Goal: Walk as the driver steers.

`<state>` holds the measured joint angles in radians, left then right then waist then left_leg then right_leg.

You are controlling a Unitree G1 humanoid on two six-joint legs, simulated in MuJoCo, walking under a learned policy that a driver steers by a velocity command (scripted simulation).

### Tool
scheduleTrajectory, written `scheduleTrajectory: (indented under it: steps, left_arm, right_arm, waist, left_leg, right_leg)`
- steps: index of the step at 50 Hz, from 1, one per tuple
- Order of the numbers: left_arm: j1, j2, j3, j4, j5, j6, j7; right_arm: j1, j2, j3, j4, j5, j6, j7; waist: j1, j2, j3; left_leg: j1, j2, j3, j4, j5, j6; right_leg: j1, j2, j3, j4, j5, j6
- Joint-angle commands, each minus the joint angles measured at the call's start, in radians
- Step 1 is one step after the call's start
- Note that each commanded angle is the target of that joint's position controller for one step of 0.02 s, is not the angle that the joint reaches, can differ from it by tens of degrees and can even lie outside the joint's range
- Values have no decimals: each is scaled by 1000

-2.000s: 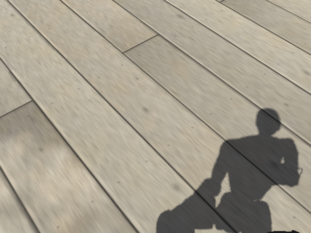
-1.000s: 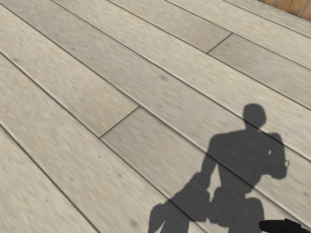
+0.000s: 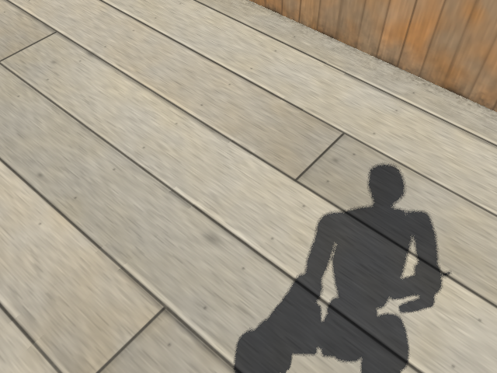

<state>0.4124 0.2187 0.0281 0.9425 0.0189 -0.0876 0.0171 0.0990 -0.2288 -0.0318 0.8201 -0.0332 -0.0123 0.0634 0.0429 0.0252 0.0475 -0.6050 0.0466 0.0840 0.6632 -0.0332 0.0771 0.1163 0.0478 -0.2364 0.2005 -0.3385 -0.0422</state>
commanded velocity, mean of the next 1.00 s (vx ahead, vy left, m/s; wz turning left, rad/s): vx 0.16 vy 0.00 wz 0.57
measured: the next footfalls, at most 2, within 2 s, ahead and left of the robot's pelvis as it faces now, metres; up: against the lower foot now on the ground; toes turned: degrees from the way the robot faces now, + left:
left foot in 0.08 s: +0.21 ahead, +0.08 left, +0.00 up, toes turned +8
right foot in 0.64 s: +0.38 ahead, -0.05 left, +0.00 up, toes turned +27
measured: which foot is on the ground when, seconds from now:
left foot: up 0.00-0.06, down 0.08-0.66, up 0.68-1.00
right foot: down 0.00-0.10, up 0.12-0.62, down 0.64-1.00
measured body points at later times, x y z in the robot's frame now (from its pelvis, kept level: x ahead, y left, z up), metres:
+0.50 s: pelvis +0.20 +0.02 +0.01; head +0.24 +0.05 +0.45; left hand +0.28 +0.31 -0.11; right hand +0.33 -0.24 -0.11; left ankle +0.17 +0.07 -0.73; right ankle +0.34 -0.10 -0.68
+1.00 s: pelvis +0.26 +0.00 +0.01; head +0.30 +0.00 +0.46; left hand +0.19 +0.29 -0.10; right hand +0.52 -0.16 -0.11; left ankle +0.18 +0.09 -0.68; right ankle +0.34 -0.07 -0.73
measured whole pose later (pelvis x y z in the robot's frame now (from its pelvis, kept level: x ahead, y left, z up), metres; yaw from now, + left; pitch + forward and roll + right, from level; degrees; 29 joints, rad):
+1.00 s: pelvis +0.26 +0.00 +0.01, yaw +36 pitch -1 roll +1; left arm 0.21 0.27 0.03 0.73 0.03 0.02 0.03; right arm 0.18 -0.32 -0.07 0.75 -0.01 0.09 0.04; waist 0.01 0.02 0.09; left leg -0.40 -0.02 -0.02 0.92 -0.43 -0.04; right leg -0.23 -0.05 -0.14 0.44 -0.19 -0.04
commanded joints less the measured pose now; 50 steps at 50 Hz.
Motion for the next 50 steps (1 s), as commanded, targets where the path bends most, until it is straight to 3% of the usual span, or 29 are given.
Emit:
scheduleTrajectory:
  steps: [1, 3, 4, 5, 6, 7, 8, 9, 10, 11, 12, 15, 20, 26, 29, 31, 32, 33, 34, 35, 36, 37, 39, 40, 45, 50]
  left_arm:
    - [22, 172, 35, -22, 4, 2, 16]
    - [6, 201, 43, -23, 8, 20, 20]
    - [-8, 207, 44, -33, 5, 26, 18]
    - [-3, 161, 32, -77, -11, 20, 11]
    - [-4, 118, 30, -143, -21, 13, -2]
    - [-100, 160, 34, -155, -6, 9, -1]
    - [-122, 134, 25, -167, -19, 0, 0]
    - [-108, 131, 26, -153, -16, 0, 3]
    - [-111, 135, 29, -156, 4, 16, 4]
    - [-85, 129, 28, -151, 18, 38, 2]
    - [-78, 123, 29, -154, 23, 57, 0]
    - [-95, 106, 26, -174, 15, 81, -2]
    - [-231, 128, 26, -229, 8, 95, 4]
    - [-321, 153, 21, -269, -7, 91, 13]
    - [-297, 166, 20, -274, -17, 81, 19]
    - [-221, 170, 21, -260, -15, 70, 26]
    - [-159, 189, 26, -248, -2, 60, 34]
    - [-134, 276, 41, -259, 7, 58, 46]
    - [-157, 302, 44, -267, -13, 79, 36]
    - [-148, 254, 38, -269, -20, 91, 31]
    - [-187, 191, 21, -281, -18, 95, 31]
    - [-243, 169, 13, -294, -9, 102, 31]
    - [-271, 183, 18, -300, 6, 101, 34]
    - [-258, 186, 21, -296, 8, 99, 32]
    - [-192, 205, 36, -273, 7, 93, 25]
    - [-203, 234, 51, -269, 15, 97, 5]
  right_arm:
    - [-43, -60, -12, -78, -3, -12, -4]
    - [107, -96, -32, -41, -6, -16, -14]
    - [254, -131, -53, 4, -16, -24, -24]
    - [366, -237, -88, 20, -27, -22, -42]
    - [293, -314, -107, -8, 1, -13, -45]
    - [295, -291, -105, -6, 34, -8, -50]
    - [243, -244, -93, -2, 36, -11, -60]
    - [198, -190, -79, -4, 36, -12, -63]
    - [160, -159, -69, -9, 42, -13, -66]
    - [131, -145, -61, -19, 41, -15, -66]
    - [137, -150, -60, -20, 39, -21, -63]
    - [164, -199, -72, -20, 29, -25, -60]
    - [223, -202, -74, -25, 29, 0, -70]
    - [259, -218, -82, -39, 13, 26, -80]
    - [226, -230, -87, -57, 11, 35, -81]
    - [154, -232, -87, -77, 25, 38, -80]
    - [117, -218, -82, -95, 39, 33, -81]
    - [181, -139, -61, -116, 46, 29, -82]
    - [276, -166, -74, -106, 33, 45, -90]
    - [289, -214, -82, -77, -1, 55, -91]
    - [245, -223, -88, -65, -2, 63, -82]
    - [223, -213, -88, -67, 8, 72, -71]
    - [207, -200, -82, -76, 20, 83, -47]
    - [200, -197, -79, -80, 26, 85, -41]
    - [120, -174, -64, -116, 22, 95, -28]
    - [66, -146, -44, -149, 28, 95, -14]
  waist:
    - [-31, -111, 16]
    - [-96, -125, -79]
    - [-167, -90, -158]
    - [-202, 40, -258]
    - [-124, 214, -328]
    - [-150, 20, -282]
    - [-115, -5, -171]
    - [-69, -63, -86]
    - [-39, -63, -51]
    - [-13, -46, -59]
    - [-5, -37, -72]
    - [-2, -9, -108]
    - [-56, 43, -115]
    - [-94, 60, -81]
    - [-80, 75, -70]
    - [-23, 81, -64]
    - [12, 47, -84]
    - [-24, -174, -160]
    - [-65, -306, -191]
    - [-68, -188, -164]
    - [-69, -110, -110]
    - [-83, -97, -70]
    - [-79, -176, -59]
    - [-73, -179, -70]
    - [-33, -171, -77]
    - [-20, -197, -75]
  left_leg:
    - [69, -70, 71, -44, -108, 57]
    - [246, -137, 82, -77, -205, 110]
    - [457, -145, 42, -159, -181, 149]
    - [729, 76, -258, -193, -210, 235]
    - [906, 331, -792, -302, 128, 392]
    - [860, 304, -662, -298, 344, 376]
    - [739, 282, -523, -293, 504, 343]
    - [610, 221, -424, -313, 565, 283]
    - [525, 165, -363, -331, 567, 245]
    - [468, 133, -319, -345, 582, 226]
    - [443, 115, -302, -343, 635, 218]
    - [427, 74, -271, -328, 710, 197]
    - [481, 54, -325, -299, 600, 139]
    - [575, 91, -457, -230, 564, 152]
    - [570, 84, -529, -185, 545, 134]
    - [500, 30, -550, -140, 423, 75]
    - [414, -20, -527, -62, 319, 25]
    - [307, -119, -368, 169, -85, -33]
    - [155, -274, -215, 310, -693, -54]
    - [136, -188, -198, 482, -653, -66]
    - [135, -159, -201, 526, -567, -76]
    - [139, -136, -192, 531, -502, -91]
    - [136, -131, -160, 548, -420, -119]
    - [137, -134, -150, 543, -402, -127]
    - [104, -95, -124, 407, -390, -134]
    - [245, -58, -60, 169, -406, -104]
  right_leg:
    - [15, -304, 20, 123, 1036, -64]
    - [10, -308, 3, 387, 1172, -64]
    - [-98, -291, -10, 613, 1027, -46]
    - [-379, -224, -23, 966, 618, -2]
    - [-730, 15, 97, 1299, -223, 54]
    - [-796, -56, 268, 1299, -146, 46]
    - [-797, -97, 270, 1236, -75, 46]
    - [-752, -127, 267, 1136, -52, 49]
    - [-710, -139, 270, 1070, -46, 59]
    - [-653, -139, 267, 1026, -38, 71]
    - [-627, -130, 260, 992, -32, 82]
    - [-630, -114, 240, 895, 31, 102]
    - [-690, -105, 255, 757, 130, 107]
    - [-703, -65, 293, 623, 56, 83]
    - [-608, -36, 312, 497, 7, 58]
    - [-434, -19, 307, 284, 82, 39]
    - [-277, -73, 346, 152, 229, 21]
    - [-114, -342, 563, 134, 522, -48]
    - [-98, -494, 778, 141, 826, -200]
    - [-139, -502, 738, 153, 806, -242]
    - [-205, -429, 617, 147, 717, -217]
    - [-254, -359, 510, 125, 602, -178]
    - [-274, -282, 392, 115, 577, -148]
    - [-266, -274, 362, 117, 589, -150]
    - [-197, -323, 327, 105, 487, -179]
    - [-262, -339, 256, 116, 381, -161]
Velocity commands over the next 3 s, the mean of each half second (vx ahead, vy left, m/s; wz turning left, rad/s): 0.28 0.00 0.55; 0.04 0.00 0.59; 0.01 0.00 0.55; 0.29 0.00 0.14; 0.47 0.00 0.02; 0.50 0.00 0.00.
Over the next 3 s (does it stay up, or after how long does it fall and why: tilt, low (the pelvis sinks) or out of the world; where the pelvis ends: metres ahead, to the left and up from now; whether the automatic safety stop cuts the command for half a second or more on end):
stays up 0.62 0.55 0.01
